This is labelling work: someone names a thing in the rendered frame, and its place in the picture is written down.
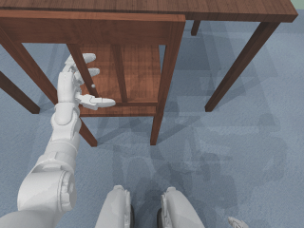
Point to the left robot forearm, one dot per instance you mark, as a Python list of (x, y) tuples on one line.
[(63, 146)]

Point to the right robot shin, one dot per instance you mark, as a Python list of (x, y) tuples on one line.
[(166, 222)]

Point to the robot left upper arm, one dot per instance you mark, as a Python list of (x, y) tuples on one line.
[(44, 198)]

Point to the left robot shin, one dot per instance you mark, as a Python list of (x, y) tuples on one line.
[(126, 218)]

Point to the right robot hand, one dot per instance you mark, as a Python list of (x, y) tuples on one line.
[(237, 223)]

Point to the left robot hand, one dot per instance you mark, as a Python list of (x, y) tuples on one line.
[(69, 82)]

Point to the chair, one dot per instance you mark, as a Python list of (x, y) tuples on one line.
[(126, 46)]

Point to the table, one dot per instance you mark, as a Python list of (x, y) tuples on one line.
[(270, 13)]

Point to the robot shin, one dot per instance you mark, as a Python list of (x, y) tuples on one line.
[(126, 218), (166, 222)]

